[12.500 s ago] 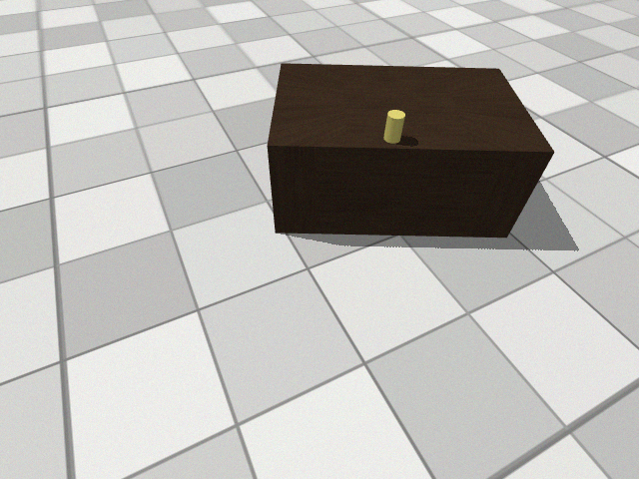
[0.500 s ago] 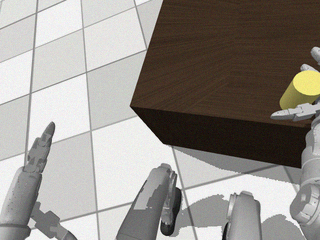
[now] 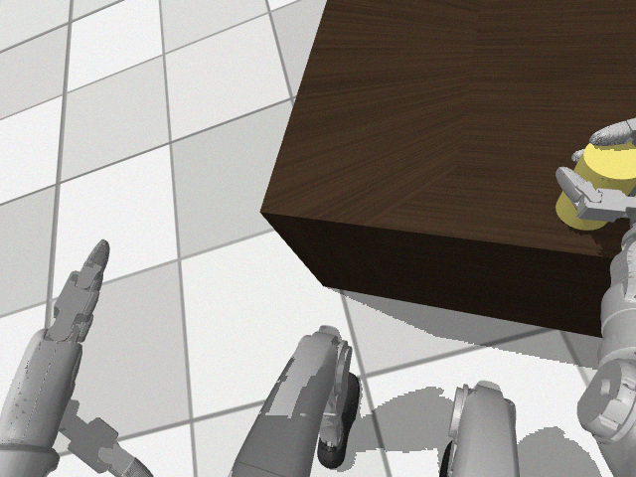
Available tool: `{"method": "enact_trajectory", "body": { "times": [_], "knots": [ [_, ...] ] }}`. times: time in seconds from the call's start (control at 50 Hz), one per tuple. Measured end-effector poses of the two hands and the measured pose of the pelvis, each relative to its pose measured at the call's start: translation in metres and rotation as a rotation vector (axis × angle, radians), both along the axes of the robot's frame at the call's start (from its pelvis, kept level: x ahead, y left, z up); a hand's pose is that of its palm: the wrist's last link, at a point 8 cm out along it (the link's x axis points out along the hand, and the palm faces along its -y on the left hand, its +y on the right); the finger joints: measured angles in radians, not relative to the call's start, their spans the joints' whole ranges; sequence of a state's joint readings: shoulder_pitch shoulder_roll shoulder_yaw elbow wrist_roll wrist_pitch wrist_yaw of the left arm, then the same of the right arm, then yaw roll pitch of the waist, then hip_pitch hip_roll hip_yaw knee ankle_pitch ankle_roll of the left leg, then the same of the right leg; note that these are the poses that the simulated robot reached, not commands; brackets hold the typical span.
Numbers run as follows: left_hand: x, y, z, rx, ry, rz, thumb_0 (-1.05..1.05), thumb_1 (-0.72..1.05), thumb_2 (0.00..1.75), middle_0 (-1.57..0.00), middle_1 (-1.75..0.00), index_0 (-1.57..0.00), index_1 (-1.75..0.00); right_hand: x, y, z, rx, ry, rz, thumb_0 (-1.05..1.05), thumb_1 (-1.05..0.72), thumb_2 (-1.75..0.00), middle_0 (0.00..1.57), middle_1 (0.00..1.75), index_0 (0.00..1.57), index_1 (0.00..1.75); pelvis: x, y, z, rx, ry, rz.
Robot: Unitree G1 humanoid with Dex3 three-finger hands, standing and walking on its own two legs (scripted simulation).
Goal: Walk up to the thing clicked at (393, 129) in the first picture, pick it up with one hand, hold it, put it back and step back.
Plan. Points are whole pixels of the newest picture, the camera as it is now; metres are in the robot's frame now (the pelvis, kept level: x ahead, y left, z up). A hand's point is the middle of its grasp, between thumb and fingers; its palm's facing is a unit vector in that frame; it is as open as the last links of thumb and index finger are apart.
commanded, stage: settle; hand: right
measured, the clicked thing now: (597, 186) +0.52 -0.19 -0.05
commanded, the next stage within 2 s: lift in 1.00 s
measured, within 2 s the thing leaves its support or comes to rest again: leaves its support in 0.14 s
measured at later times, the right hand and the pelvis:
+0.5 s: hand (630, 154) +0.52 -0.20 +0.02, palm faces +0.13 +0.99 +0.00, open 6.3 cm; pelvis +0.01 +0.00 +0.03, yaw +0 degrees
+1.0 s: hand out of the picture +0.52 -0.19 +0.05, palm faces +0.12 +0.99 +0.01, open 6.3 cm; pelvis +0.02 +0.00 +0.05, yaw +0 degrees
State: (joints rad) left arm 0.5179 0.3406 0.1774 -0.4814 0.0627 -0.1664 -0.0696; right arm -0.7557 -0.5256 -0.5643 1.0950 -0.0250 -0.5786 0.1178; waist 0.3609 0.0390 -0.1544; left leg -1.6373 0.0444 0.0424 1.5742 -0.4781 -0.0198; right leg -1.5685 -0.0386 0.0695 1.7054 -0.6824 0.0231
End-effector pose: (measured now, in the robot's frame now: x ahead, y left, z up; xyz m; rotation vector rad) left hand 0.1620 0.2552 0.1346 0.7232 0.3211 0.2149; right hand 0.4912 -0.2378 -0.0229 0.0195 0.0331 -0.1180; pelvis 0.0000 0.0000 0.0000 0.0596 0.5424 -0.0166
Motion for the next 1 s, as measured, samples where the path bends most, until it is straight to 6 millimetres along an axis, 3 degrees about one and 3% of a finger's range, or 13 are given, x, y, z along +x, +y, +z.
{"method": "enact_trajectory", "body": {
  "times": [0.14, 0.28, 0.62, 1.0],
  "knots": [
    [-0.003, 0.001, 0.000, -0.008, 0.014, 0.014, -0.01, -0.52, 0.04, -0.07, -0.05, -0.07, -0.04, 0.000, -0.003, 0.003, 0.000, 0.009, -0.003, 0.02, 0.15, -1.05, 0.86, 1.04, 1.08, 1.28, 0.002, 0.000, 0.003, 0.002, 0.000, 0.001],
    [-0.002, 0.006, 0.001, -0.011, 0.019, 0.041, -0.01, -0.53, 0.04, -0.07, -0.05, -0.08, -0.04, -0.003, -0.006, 0.009, -0.007, 0.028, -0.008, 0.02, 0.15, -1.06, 0.86, 1.05, 1.13, 1.29, 0.004, -0.002, 0.009, 0.002, -0.008, 0.001],
    [0.003, 0.004, -0.003, -0.098, 0.057, 0.071, -0.01, -0.53, 0.05, -0.07, -0.05, -0.07, -0.05, 0.001, -0.009, 0.053, -0.007, 0.030, -0.005, 0.02, 0.16, -1.06, 0.86, 1.05, 1.13, 1.29, 0.012, -0.004, 0.035, 0.000, -0.036, -0.003],
    [0.009, 0.003, -0.004, -0.150, 0.094, 0.091, -0.01, -0.53, 0.04, -0.07, -0.05, -0.07, -0.04, 0.005, -0.004, 0.071, 0.001, 0.035, -0.003, 0.02, 0.16, -1.07, 0.86, 1.05, 1.13, 1.29, 0.021, -0.002, 0.054, -0.003, -0.050, -0.001]
  ]
}}
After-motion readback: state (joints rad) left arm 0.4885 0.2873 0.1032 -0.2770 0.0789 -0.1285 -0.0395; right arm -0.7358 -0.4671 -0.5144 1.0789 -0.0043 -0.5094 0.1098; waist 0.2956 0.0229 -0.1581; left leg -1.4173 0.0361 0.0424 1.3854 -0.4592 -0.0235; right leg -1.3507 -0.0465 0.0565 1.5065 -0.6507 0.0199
